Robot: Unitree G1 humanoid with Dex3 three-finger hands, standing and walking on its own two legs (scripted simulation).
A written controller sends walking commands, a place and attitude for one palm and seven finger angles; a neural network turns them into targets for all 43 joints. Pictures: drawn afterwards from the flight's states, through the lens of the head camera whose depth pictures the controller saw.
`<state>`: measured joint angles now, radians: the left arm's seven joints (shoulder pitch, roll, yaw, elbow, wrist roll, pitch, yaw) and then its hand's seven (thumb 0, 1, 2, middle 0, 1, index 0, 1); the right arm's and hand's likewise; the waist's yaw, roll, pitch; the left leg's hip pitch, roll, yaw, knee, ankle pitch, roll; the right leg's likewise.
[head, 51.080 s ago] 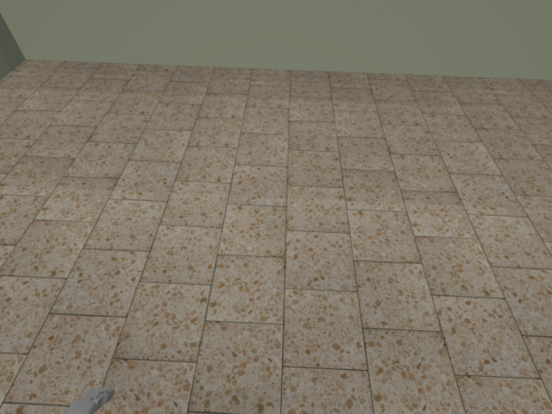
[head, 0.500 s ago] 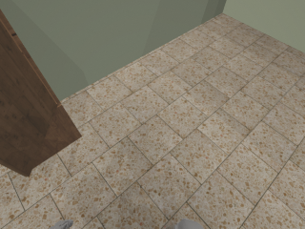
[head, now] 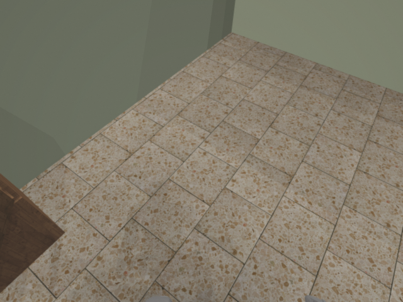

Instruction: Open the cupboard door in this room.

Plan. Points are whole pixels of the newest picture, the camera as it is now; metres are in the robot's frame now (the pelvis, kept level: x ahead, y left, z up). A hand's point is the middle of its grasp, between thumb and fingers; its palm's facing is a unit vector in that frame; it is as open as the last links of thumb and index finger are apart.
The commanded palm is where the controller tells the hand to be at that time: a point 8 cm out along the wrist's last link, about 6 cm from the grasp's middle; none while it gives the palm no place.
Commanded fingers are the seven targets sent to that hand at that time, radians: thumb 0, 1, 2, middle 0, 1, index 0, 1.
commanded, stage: walk to a spot facing it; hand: left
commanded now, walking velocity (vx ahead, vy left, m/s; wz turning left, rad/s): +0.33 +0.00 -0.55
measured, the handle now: out of the picture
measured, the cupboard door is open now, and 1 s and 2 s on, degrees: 47 47 47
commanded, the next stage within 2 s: turn to face it in 1.00 s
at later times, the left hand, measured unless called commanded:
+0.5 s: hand (190, 192) +0.42 +0.08 -0.17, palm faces -0.35 -0.91 -0.23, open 7.4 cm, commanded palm none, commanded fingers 0.00 0.90 0.90 -0.20 -0.30 -0.20 -0.30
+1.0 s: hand (209, 201) +0.40 +0.02 -0.18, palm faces -0.24 -0.96 -0.17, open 7.3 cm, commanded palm none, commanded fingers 0.00 0.90 0.90 -0.20 -0.30 -0.20 -0.30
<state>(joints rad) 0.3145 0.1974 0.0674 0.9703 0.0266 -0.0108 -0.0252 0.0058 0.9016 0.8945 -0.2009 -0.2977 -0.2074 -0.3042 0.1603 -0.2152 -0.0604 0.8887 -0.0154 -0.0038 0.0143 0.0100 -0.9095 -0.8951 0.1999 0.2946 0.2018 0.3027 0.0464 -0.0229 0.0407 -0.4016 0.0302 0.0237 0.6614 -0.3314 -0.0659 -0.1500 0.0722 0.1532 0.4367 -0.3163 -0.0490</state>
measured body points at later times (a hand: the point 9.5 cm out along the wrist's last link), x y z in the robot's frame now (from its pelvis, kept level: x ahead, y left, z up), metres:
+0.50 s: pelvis +0.21 -0.06 -0.03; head +0.26 -0.09 +0.41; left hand +0.44 +0.12 -0.15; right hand +0.02 -0.23 -0.17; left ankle +0.06 +0.13 -0.70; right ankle +0.28 -0.14 -0.74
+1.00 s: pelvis +0.44 -0.16 -0.01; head +0.47 -0.17 +0.44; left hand +0.42 +0.07 -0.16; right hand +0.49 -0.40 -0.15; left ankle +0.59 -0.09 -0.71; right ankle +0.27 -0.14 -0.74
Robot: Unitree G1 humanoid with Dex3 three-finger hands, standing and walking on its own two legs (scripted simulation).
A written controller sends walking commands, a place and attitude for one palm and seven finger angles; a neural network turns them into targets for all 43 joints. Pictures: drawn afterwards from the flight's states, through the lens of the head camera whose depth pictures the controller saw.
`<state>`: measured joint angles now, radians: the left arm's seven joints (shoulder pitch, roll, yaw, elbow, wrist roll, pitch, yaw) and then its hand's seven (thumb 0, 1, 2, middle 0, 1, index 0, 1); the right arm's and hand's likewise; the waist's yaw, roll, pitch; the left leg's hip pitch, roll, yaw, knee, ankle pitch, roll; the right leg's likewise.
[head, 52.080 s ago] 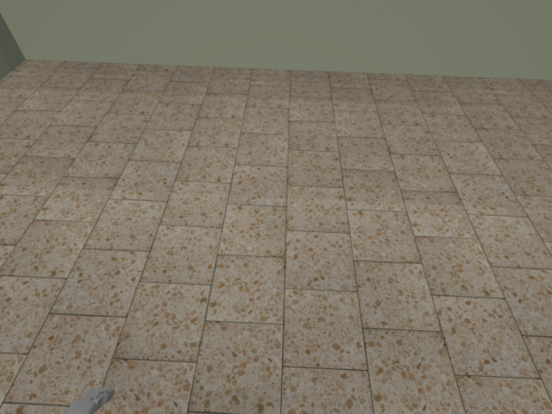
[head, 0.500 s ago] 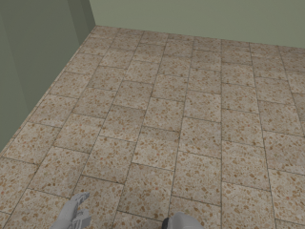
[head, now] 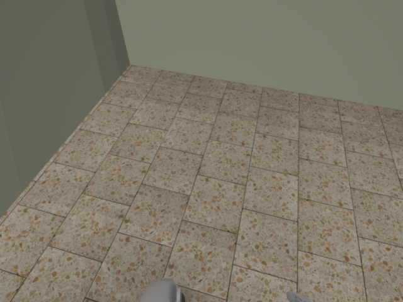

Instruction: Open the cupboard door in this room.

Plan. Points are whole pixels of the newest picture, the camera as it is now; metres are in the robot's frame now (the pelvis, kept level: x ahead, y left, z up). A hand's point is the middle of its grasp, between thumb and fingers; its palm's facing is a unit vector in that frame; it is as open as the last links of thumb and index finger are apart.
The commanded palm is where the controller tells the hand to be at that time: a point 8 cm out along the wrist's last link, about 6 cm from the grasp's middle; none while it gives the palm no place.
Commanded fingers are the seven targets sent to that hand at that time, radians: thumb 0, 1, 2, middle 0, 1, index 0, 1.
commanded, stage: turn to face it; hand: left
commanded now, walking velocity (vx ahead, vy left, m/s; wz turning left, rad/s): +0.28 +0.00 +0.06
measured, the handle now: out of the picture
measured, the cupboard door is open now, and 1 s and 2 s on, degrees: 47 47 47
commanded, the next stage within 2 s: none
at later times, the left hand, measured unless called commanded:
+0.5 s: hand (141, 227) +0.30 +0.20 -0.15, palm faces +0.13 -0.96 -0.25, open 7.3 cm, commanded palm none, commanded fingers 0.00 0.90 0.90 -0.20 -0.30 -0.20 -0.30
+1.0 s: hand (131, 281) +0.18 +0.19 -0.19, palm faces +0.51 -0.82 -0.25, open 7.3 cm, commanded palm none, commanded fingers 0.00 0.90 0.90 -0.20 -0.30 -0.20 -0.30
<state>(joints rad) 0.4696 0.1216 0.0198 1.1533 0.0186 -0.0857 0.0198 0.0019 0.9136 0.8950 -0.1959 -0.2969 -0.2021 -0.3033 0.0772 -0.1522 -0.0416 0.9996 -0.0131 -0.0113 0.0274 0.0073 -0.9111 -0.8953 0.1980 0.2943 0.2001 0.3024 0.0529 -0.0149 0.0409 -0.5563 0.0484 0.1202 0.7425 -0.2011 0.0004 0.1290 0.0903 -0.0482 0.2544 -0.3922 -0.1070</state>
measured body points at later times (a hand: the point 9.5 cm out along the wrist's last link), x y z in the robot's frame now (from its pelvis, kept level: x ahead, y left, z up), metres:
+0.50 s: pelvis +0.20 -0.02 +0.00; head +0.25 -0.02 +0.45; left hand +0.30 +0.25 -0.13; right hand +0.17 -0.25 -0.15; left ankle +0.14 +0.09 -0.73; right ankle +0.27 -0.13 -0.72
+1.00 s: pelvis +0.25 -0.02 -0.01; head +0.28 +0.03 +0.44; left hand +0.16 +0.24 -0.17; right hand +0.51 -0.18 -0.12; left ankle +0.23 +0.08 -0.73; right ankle +0.26 -0.15 -0.68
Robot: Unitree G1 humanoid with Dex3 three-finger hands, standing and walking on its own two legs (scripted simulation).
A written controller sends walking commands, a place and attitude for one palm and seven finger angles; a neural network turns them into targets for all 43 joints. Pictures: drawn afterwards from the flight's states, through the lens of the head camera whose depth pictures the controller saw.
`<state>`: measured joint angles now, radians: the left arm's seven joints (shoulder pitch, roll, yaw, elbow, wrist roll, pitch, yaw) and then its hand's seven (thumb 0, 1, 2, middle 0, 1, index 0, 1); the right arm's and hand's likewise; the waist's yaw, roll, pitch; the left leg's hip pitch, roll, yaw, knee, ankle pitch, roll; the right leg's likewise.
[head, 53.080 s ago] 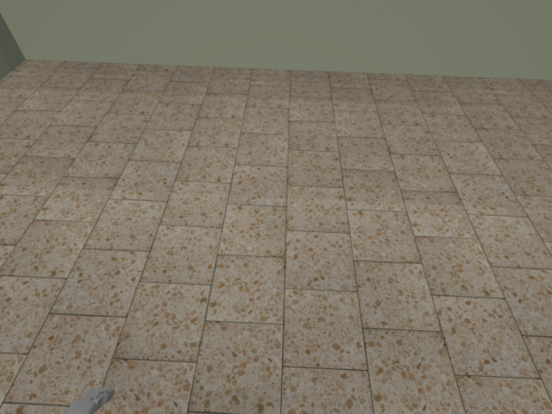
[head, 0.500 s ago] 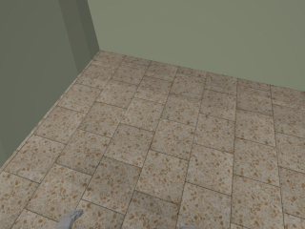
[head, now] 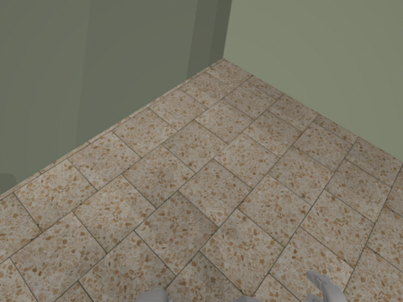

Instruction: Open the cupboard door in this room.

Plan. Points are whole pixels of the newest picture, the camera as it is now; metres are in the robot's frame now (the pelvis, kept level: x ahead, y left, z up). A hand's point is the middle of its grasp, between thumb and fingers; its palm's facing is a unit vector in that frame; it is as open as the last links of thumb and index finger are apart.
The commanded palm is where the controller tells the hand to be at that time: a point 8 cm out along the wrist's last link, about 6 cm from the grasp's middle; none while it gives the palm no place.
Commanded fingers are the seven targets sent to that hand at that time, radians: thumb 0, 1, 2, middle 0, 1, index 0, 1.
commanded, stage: turn to face it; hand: left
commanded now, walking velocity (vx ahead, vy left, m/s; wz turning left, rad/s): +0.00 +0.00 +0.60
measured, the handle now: out of the picture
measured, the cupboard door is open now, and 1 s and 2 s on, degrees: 47 47 47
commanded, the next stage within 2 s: none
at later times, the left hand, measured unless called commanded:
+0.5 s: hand out of the picture +0.05 +0.13 -0.13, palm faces +0.27 -0.93 -0.26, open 7.4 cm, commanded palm none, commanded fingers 0.00 0.90 0.90 -0.20 -0.30 -0.20 -0.30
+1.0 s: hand out of the picture -0.06 +0.17 -0.15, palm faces +0.58 -0.77 -0.26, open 7.4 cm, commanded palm none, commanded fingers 0.00 0.90 0.90 -0.20 -0.30 -0.20 -0.30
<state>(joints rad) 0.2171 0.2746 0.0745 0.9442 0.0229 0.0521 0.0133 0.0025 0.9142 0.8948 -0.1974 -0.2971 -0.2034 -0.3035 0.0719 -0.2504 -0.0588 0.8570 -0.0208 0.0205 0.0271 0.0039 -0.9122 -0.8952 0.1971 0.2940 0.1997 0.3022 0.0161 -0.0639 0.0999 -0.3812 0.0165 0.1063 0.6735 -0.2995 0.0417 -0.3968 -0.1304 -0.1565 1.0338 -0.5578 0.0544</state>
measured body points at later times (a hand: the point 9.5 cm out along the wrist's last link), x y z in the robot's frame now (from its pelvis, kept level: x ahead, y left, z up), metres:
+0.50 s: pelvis +0.01 -0.07 +0.02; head +0.06 -0.09 +0.47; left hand +0.03 +0.18 -0.11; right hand +0.13 -0.31 -0.14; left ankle -0.04 +0.06 -0.63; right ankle +0.03 -0.17 -0.72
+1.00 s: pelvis +0.00 -0.05 +0.02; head +0.04 -0.01 +0.47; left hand -0.09 +0.21 -0.13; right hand +0.22 -0.21 -0.11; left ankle -0.05 +0.03 -0.72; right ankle +0.07 -0.20 -0.65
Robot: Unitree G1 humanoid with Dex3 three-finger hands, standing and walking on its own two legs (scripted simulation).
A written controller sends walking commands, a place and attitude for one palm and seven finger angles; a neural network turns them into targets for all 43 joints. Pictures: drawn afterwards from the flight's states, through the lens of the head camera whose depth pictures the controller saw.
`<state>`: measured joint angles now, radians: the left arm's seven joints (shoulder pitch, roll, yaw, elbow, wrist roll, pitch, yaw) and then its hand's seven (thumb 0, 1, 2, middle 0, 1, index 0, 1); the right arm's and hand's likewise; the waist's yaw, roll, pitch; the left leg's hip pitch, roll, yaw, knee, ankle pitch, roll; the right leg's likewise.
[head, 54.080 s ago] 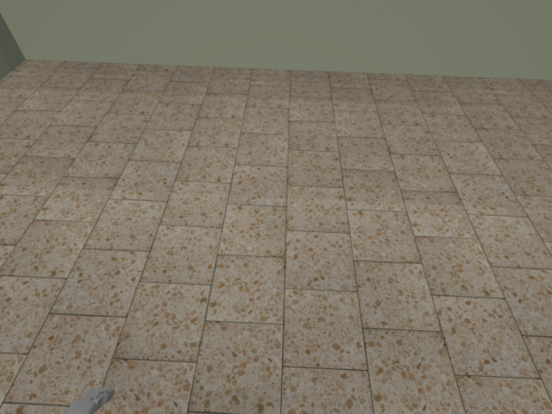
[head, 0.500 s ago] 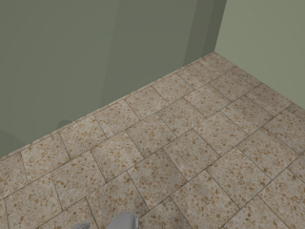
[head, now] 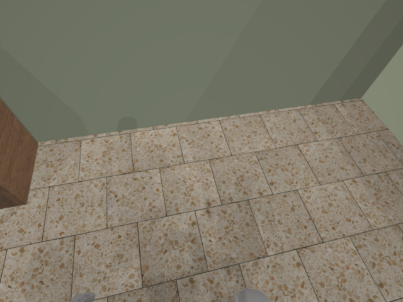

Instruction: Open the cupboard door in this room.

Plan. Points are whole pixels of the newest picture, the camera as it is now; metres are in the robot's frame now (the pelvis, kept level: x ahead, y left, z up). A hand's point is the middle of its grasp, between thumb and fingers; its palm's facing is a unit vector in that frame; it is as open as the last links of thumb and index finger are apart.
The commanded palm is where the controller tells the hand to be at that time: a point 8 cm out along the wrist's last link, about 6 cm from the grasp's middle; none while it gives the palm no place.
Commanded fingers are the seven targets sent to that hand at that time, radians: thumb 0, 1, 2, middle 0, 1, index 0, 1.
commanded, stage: turn to face it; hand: left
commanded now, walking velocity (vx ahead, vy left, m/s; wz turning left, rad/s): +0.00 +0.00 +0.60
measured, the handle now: out of the picture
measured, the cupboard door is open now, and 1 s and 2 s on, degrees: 47 47 47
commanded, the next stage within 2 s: take the last steps up to it in 1.60 s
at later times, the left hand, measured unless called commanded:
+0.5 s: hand out of the picture +0.01 +0.15 -0.16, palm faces +0.33 -0.91 -0.25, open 7.3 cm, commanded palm none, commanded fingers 0.00 0.90 0.90 -0.20 -0.30 -0.20 -0.30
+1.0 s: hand out of the picture +0.01 +0.19 -0.15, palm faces +0.56 -0.78 -0.28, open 7.4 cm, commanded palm none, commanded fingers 0.00 0.90 0.90 -0.20 -0.30 -0.20 -0.30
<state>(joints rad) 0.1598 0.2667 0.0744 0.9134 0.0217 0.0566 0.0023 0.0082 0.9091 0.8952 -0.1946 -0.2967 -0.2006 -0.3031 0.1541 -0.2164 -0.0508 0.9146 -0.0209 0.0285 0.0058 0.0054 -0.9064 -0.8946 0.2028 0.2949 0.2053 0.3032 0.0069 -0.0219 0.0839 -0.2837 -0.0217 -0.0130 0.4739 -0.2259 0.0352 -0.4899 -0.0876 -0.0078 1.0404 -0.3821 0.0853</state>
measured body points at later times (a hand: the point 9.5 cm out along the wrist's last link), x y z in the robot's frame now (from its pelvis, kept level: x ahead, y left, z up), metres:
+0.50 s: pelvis +0.01 -0.05 +0.00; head +0.07 -0.05 +0.44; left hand +0.00 +0.20 -0.14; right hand +0.18 -0.27 -0.15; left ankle -0.03 +0.08 -0.69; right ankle +0.00 -0.15 -0.74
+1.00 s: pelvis +0.03 -0.06 -0.01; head +0.07 -0.04 +0.44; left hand -0.02 +0.23 -0.13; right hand +0.22 -0.23 -0.16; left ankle -0.02 +0.06 -0.74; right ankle +0.11 -0.17 -0.72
